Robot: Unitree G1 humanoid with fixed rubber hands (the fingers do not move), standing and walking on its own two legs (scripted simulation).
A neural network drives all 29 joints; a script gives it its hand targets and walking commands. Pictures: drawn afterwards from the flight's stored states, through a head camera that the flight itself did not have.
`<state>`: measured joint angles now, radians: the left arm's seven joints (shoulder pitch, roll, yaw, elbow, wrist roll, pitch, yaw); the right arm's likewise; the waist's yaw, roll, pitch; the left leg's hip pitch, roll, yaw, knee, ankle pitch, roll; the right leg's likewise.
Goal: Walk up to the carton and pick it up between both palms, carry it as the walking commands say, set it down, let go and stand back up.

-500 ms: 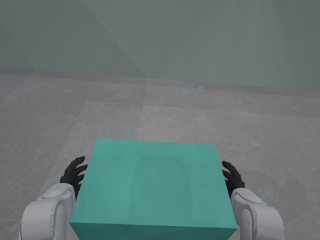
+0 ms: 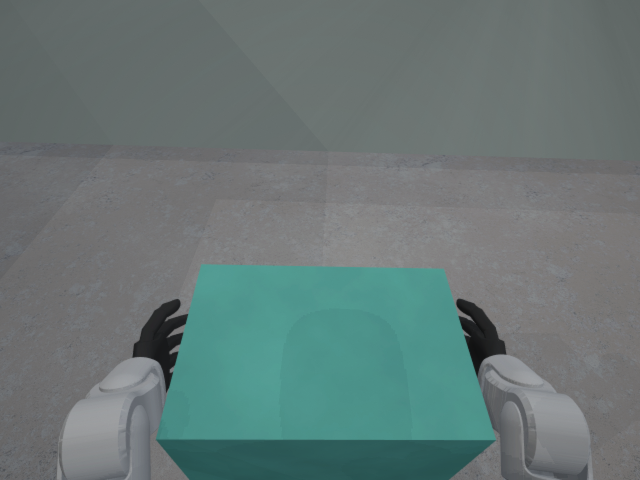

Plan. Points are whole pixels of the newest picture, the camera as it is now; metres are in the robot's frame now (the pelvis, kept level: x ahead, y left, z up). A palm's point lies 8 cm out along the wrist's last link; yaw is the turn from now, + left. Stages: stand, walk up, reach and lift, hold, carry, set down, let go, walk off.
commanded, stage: carry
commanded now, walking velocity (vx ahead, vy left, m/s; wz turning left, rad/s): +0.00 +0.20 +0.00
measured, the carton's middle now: (319, 398) +0.24 +0.00 +0.01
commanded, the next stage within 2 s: none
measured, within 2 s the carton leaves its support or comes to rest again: neither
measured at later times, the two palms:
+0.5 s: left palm (16, 418) +0.18 +0.29 +0.09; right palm (389, 445) +0.17 -0.07 +0.07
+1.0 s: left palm out of the picture +0.15 +0.47 +0.10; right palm out of the picture +0.12 +0.11 +0.09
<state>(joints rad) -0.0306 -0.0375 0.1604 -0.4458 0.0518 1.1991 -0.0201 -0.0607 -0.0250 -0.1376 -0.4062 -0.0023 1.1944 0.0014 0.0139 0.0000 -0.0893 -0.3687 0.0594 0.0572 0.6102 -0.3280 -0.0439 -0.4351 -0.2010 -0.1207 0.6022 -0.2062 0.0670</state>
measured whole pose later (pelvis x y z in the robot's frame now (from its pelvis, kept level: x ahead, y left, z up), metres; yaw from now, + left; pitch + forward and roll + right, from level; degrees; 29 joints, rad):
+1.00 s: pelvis -0.10 +0.30 +0.00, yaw -2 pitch +5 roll +1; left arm -0.05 0.01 0.16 -0.43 0.00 1.19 -0.03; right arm 0.03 0.05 -0.16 -0.49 -0.04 1.17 0.00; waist 0.01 -0.01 -0.13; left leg -0.39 -0.04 0.15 0.50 -0.19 0.09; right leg -0.42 -0.05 -0.11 0.73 -0.43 0.02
